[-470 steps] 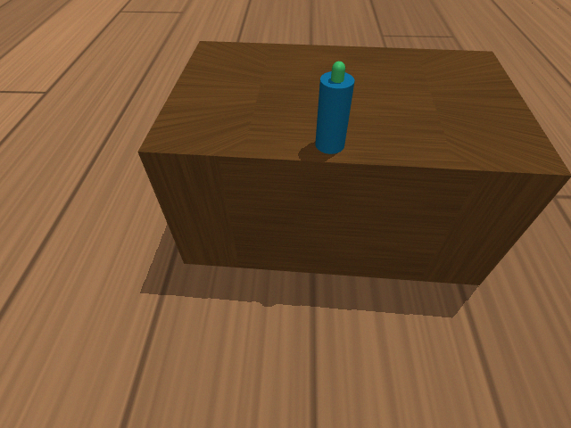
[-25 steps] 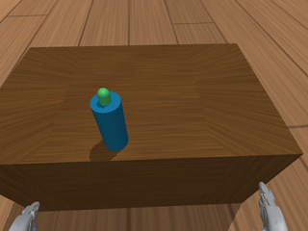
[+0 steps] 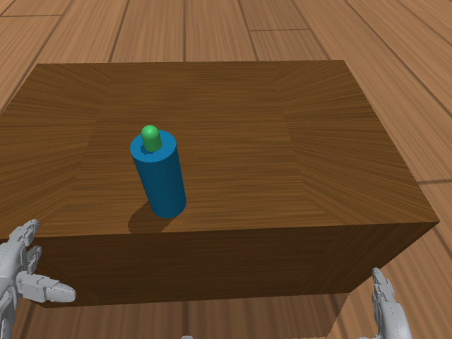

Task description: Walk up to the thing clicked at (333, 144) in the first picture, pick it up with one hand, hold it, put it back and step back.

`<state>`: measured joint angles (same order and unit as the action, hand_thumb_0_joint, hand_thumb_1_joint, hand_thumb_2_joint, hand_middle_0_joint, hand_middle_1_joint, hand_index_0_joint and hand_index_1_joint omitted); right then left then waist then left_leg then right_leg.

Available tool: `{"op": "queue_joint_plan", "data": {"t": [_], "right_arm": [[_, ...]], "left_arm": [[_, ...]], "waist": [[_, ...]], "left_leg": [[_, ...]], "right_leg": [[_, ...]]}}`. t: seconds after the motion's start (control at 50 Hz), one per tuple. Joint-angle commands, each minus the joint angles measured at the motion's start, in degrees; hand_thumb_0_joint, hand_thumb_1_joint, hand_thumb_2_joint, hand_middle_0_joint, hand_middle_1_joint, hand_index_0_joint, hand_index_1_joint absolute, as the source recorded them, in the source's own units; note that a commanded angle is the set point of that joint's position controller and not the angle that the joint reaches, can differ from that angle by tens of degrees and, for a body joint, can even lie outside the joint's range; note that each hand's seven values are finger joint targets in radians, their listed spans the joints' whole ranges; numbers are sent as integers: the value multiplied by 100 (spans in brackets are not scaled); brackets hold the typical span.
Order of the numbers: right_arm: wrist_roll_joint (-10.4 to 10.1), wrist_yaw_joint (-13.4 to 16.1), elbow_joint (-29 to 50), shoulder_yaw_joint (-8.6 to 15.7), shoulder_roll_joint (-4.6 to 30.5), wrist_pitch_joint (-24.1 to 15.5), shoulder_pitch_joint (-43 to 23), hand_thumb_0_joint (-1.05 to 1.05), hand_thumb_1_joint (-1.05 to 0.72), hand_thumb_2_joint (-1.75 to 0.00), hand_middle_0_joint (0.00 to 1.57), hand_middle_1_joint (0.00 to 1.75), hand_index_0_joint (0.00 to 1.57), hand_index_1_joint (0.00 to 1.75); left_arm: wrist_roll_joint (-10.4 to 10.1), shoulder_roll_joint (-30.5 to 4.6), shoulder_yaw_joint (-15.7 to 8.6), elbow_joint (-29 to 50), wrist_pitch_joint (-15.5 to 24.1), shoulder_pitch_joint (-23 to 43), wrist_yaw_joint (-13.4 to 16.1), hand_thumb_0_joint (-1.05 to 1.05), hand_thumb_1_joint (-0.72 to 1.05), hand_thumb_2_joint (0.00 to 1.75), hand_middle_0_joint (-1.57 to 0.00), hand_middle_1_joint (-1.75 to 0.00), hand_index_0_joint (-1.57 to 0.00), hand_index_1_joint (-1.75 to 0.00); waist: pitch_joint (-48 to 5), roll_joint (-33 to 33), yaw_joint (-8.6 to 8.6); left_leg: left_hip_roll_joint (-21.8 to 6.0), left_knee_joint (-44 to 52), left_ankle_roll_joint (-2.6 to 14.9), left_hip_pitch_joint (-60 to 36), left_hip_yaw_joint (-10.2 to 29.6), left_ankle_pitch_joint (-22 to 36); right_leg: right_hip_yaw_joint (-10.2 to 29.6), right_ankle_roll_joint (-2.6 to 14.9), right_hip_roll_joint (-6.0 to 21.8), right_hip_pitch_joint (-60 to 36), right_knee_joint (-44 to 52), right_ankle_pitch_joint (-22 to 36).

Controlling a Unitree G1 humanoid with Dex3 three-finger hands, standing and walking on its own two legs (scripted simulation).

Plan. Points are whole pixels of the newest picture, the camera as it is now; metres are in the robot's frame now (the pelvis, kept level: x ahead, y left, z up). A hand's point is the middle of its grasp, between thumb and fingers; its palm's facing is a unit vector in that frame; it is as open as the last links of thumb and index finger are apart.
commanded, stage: go down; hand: left
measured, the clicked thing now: (160, 171) +0.46 +0.15 +0.01
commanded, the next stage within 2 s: approach in 0.68 s
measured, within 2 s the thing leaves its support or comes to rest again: neither
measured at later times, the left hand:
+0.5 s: hand (43, 220) +0.33 +0.33 +0.04, palm faces +0.14 -0.98 -0.12, open 17.7 cm
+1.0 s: hand (54, 195) +0.37 +0.32 +0.05, palm faces +0.13 -0.99 -0.01, open 17.7 cm
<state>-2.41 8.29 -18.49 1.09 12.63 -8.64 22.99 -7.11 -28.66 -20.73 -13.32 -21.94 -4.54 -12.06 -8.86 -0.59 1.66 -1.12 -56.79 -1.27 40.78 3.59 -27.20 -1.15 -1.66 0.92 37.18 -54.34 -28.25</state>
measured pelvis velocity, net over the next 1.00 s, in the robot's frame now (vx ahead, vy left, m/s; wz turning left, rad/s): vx -0.01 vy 0.00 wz -0.02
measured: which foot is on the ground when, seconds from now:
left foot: down 0.00-1.00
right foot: down 0.00-1.00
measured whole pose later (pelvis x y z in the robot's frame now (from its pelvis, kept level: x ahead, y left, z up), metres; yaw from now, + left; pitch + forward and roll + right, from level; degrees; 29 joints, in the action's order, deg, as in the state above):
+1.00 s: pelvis -0.01 +0.00 +0.00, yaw -1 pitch +15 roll -2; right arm -1.1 3.2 -21.0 -1.6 14.0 -9.4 18.2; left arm -10.2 -37.9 -28.7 -58.9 9.4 29.2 -26.7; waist -7.9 1.6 4.8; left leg -1.9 -56.8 -1.1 47.0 3.2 -25.2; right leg -0.6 -1.6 0.1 43.5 -53.7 -25.6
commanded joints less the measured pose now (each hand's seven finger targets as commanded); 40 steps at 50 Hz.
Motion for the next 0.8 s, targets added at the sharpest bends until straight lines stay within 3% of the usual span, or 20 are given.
{"op": "queue_joint_plan", "data": {"t": [0.0, 0.04, 0.06, 0.08, 0.1, 0.16, 0.18, 0.22, 0.24, 0.28, 0.36, 0.4, 0.44, 0.48, 0.58, 0.62, 0.66, 0.7, 0.76, 0.78], "right_arm": [[9, 23, 801, 309, 806, -315, -140, 0, 47, -7, 5, 5, 5, 5], [6, -35, 811, 296, 827, -314, -295, 0, 49, -6, 5, 5, 5, 5], [11, -69, 700, 249, 799, -317, -273, 0, 49, -6, 5, 5, 5, 5], [6, -70, 737, 315, 839, -318, -202, 0, 49, -6, 5, 5, 5, 5], [6, -85, 799, 475, 980, -323, -180, 0, 49, -6, 5, 5, 5, 5], [6, -128, 617, 293, 813, -351, -150, 0, 50, -6, 5, 5, 5, 5], [-4, -144, 587, 337, 839, -383, -253, 0, 50, -6, 5, 5, 5, 5], [16, -118, 524, 449, 939, -438, -318, 0, 50, -6, 5, 5, 5, 5], [24, -145, 461, 284, 832, -462, -267, 0, 50, -6, 5, 5, 5, 5], [31, -110, 614, 354, 898, -467, -300, 0, 50, -6, 5, 5, 5, 5], [51, -139, 296, 267, 903, -482, -338, 0, 50, -6, 5, 5, 5, 5], [62, -147, 338, 337, 996, -451, -238, 0, 50, -6, 5, 5, 5, 5], [73, -189, 290, 293, 977, -450, -234, 0, 50, -6, 5, 5, 5, 5], [81, -222, 233, 275, 972, -435, -276, 0, 50, -6, 5, 5, 5, 5], [78, -261, 560, 269, 1007, -406, -406, 0, 51, -6, 5, 5, 5, 5], [77, -288, 652, 127, 911, -403, -494, 0, 51, -6, 5, 5, 5, 5], [77, -256, 616, 272, 1018, -353, -467, 0, 51, -6, 5, 5, 5, 5], [105, -285, 546, 191, 966, -333, -375, 0, 51, -6, 5, 5, 5, 5], [91, -297, 705, 284, 1116, -328, -453, 0, 51, -5, 5, 5, 5, 5], [90, -295, 795, 371, 1175, -325, -436, 0, 53, -5, 5, 5, 5, 5]], "left_arm": [[-92, -1720, -727, 384, 280, 1209, -298, 0, -55, 6, -5, -6, -5, -7], [-102, -1714, -738, -282, 314, 1154, -443, 0, -60, 4, -5, -7, -6, -7], [-117, -1894, -834, -43, 396, 1414, -485, 0, -61, 4, -5, -6, -5, -7], [-119, -2021, -912, -17, 473, 1637, -534, 0, -61, 2, -6, -6, -6, -6], [-107, -1816, -814, -529, 508, 1482, -600, 0, -61, 3, -6, -7, -6, -7], [-140, -2170, -959, -128, 822, 2385, -703, 0, -61, 3, -6, -7, -6, -7], [-130, -2031, -882, -620, 894, 2339, -751, 0, -61, 3, -5, -7, -6, -7], [-140, -2215, -957, -646, 1144, 2774, -790, 0, -61, 3, -5, -6, -5, -6], [-127, -2284, -977, -678, 1279, 2966, -822, 0, -61, 4, -5, -7, -5, -7], [-86, -2494, -1018, -671, 1470, 3227, -854, 0, -61, 2, -6, -5, -6, -6], [-92, -2357, -891, -1687, 1732, 3285, -987, 0, -61, 1, -6, -5, -6, -5], [-93, -2693, -1008, -1567, 1906, 3703, -1037, 0, -61, 1, -6, -4, -6, -5], [-62, -2522, -888, -2070, 1996, 3559, -1100, 0, -61, 0, -6, -4, -6, -4], [-93, -2781, -1051, -2069, 2176, 3892, -1138, 0, -61, 0, -6, -4, -6, -3], [-154, -2795, -1121, -2576, 2480, 4009, -1248, 0, -61, 0, -5, -4, -6, -3], [-158, -2868, -1135, -2642, 2579, 4183, -1272, 0, -61, 0, -5, -4, -6, -3], [-142, -3102, -1227, -2614, 2678, 4343, -1281, 0, -61, 0, -5, -4, -6, -3], [-138, -2951, -1174, -2919, 2729, 4290, -1344, 0, -61, 0, -5, -4, -6, -4], [-124, -3116, -1217, -2915, 2818, 4418, -1360, 0, -61, 2, -6, -5, -5, -7], [-114, -3175, -1186, -2939, 2859, 4640, -1377, 0, -61, 0, -8, -2, -7, -2]], "waist": [[-869, -587, -122], [-660, -318, -143], [-749, -497, -209], [-941, -529, -165], [-828, -320, -73], [-1078, -676, -136], [-931, -600, -62], [-1170, -550, -14], [-1152, -587, -45], [-1433, -637, 3], [-1164, -704, -1], [-1466, -872, 25], [-1202, -863, 0], [-1275, -915, -21], [-1497, -691, 51], [-1449, -559, 47], [-1517, -643, 56], [-1536, -603, 80], [-1564, -644, 117], [-1543, -693, 220]], "left_leg": [[119, 928, 146, -943, -186, 1866], [98, 960, 158, -816, -177, 1758], [103, 980, 143, -822, -187, 1781], [105, 965, 147, -960, -197, 1903], [70, 1022, 149, -976, -173, 1810], [57, 1034, 128, -1163, -169, 1923], [40, 1057, 125, -1079, -148, 1814], [60, 974, 163, -1177, -185, 1902], [39, 1004, 155, -1191, -174, 1921], [77, 954, 185, -1371, -223, 1991], [52, 1044, 174, -1240, -190, 1839], [30, 1042, 156, -1494, -177, 2011], [4, 1114, 129, -1398, -135, 1951], [-2, 1101, 123, -1395, -130, 1951], [9, 1014, 169, -1421, -171, 2144], [50, 985, 207, -1259, -229, 2049], [72, 974, 212, -1274, -262, 2046], [53, 944, 212, -1339, -249, 2180], [49, 970, 206, -1381, -233, 2108], [38, 974, 199, -1349, -226, 1955]], "right_leg": [[-108, 167, -67, -382, 831, 1741], [-139, 162, -88, -325, 868, 1603], [-135, 188, -93, -344, 848, 1604], [-124, 187, -96, -392, 840, 1712], [-138, 182, -127, -311, 852, 1589], [-118, 200, -130, -307, 824, 1623], [-121, 202, -138, -219, 811, 1494], [-73, 171, -105, -266, 826, 1672], [-87, 184, -116, -275, 793, 1658], [-30, 167, -81, -350, 849, 1804], [-46, 209, -92, -217, 889, 1604], [-79, 232, -109, -239, 884, 1698], [-116, 258, -132, -144, 893, 1585], [-125, 271, -140, -119, 904, 1556], [-98, 235, -139, -278, 912, 1808], [-32, 207, -109, -379, 951, 1844], [34, 188, -82, -413, 975, 1906], [-1, 192, -104, -300, 938, 1973], [-17, 213, -121, -243, 946, 1879], [-6, 211, -116, -200, 966, 1773]]}}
